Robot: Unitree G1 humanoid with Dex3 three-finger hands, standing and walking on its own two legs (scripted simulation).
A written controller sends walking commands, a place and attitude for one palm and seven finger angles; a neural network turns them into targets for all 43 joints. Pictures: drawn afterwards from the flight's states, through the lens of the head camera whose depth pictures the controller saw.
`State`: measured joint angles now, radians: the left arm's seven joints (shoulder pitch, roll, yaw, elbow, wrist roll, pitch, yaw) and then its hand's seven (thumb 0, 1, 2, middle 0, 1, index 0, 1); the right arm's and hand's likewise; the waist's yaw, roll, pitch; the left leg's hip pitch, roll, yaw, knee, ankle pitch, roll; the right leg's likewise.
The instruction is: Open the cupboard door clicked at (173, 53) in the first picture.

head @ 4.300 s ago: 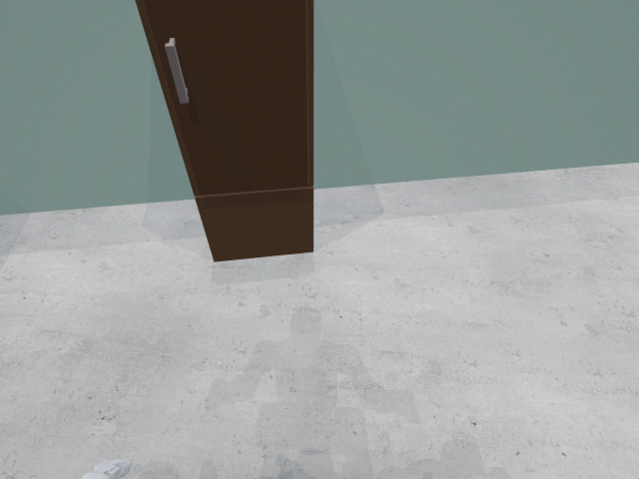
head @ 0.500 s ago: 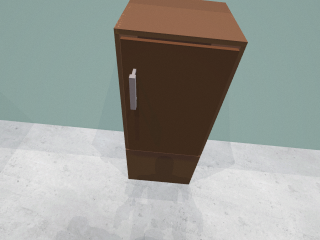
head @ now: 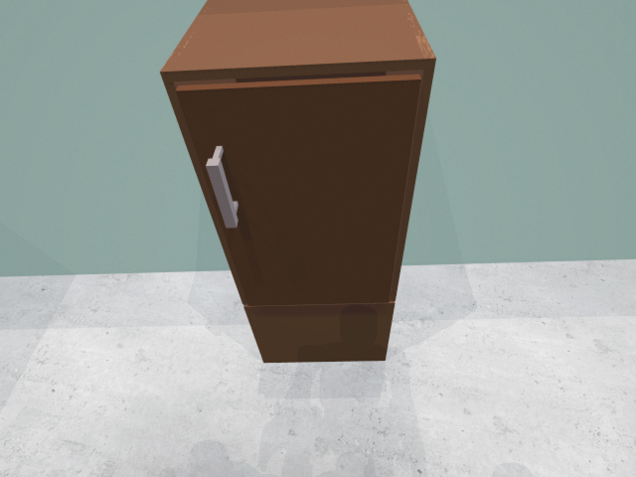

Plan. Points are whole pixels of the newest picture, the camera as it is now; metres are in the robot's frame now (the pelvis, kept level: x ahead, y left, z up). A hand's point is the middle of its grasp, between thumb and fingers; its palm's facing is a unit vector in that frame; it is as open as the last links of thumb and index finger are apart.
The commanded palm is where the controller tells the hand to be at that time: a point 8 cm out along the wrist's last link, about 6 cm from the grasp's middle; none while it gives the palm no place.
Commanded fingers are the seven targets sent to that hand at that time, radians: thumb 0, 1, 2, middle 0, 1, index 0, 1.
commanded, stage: look again from close up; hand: left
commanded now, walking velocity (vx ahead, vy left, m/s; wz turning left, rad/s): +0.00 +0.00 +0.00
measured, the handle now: (225, 188) +0.57 +0.19 +0.05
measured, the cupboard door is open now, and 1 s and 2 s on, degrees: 0 0 0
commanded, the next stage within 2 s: raise the hand with hooked fingers in 0.24 s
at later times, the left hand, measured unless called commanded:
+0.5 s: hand out of the picture +0.14 +0.19 -0.05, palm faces +0.27 -0.94 -0.20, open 7.4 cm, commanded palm +0.10 +0.23 -0.05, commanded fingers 0.00 0.69 0.81 -0.22 -0.44 -0.22 -0.44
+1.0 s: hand (141, 467) +0.14 +0.21 +0.00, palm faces +0.00 -1.00 -0.10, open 10.0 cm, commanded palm +0.12 +0.27 -0.01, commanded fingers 0.00 0.11 0.56 -0.26 -0.81 -0.26 -0.81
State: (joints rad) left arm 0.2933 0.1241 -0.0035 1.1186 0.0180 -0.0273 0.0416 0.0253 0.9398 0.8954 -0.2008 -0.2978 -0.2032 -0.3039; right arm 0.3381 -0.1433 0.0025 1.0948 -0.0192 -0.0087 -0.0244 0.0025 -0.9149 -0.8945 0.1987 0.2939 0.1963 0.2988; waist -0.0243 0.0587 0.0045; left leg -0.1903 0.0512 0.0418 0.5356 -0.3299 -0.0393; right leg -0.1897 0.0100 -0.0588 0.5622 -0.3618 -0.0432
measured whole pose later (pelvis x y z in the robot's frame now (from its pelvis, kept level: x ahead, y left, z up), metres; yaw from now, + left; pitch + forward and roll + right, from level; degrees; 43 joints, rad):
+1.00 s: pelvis -0.09 +0.02 -0.08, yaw +3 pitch +10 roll -2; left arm 0.26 0.24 0.11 -0.02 -0.22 -0.46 -0.25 0.02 0.33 0.65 -0.24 -0.66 -0.24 -0.67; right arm 0.20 -0.20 0.06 0.53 0.01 -0.23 -0.05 0.01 -0.91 -0.89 0.20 0.29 0.20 0.30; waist 0.04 0.03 -0.09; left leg -0.85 0.03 -0.04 1.16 -0.48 -0.01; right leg -0.80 -0.03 -0.12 1.11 -0.48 -0.02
